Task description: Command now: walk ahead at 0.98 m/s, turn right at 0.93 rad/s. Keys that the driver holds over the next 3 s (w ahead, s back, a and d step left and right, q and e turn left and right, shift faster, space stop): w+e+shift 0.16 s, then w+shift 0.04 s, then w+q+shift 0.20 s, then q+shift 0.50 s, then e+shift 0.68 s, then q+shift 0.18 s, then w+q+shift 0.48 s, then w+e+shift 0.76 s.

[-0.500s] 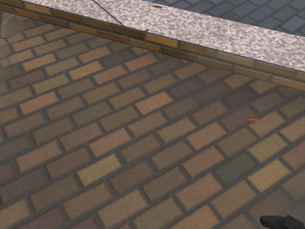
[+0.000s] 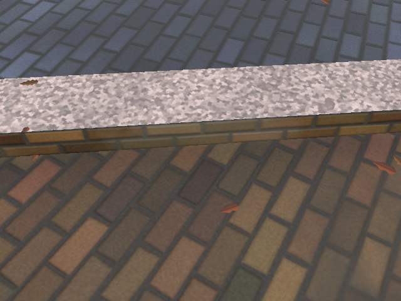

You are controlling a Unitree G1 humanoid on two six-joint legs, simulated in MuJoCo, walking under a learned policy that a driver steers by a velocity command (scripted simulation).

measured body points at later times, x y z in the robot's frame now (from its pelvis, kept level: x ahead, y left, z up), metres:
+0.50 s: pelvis +0.44 +0.06 +0.03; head +0.47 +0.05 +0.48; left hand +0.69 +0.26 -0.05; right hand +0.40 -0.21 -0.09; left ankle +0.47 +0.15 -0.71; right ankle +0.41 -0.06 -0.63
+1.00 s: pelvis +0.68 +0.02 +0.03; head +0.73 +0.04 +0.48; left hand +0.74 +0.33 -0.08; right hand +0.93 -0.21 -0.05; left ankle +0.70 +0.17 -0.66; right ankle +0.77 -0.08 -0.71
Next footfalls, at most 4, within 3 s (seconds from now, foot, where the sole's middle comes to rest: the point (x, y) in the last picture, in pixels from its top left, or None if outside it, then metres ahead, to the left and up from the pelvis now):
0.30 left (170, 290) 0.51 0.14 -0.75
0.72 right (232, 210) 0.81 -0.07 -0.75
1.10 left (161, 224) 0.75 0.19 -0.75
1.46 right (236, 224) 0.75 -0.08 -0.75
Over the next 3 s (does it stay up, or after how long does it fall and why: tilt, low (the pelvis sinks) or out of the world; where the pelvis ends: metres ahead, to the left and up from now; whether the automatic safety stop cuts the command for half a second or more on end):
stays up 1.49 0.32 0.13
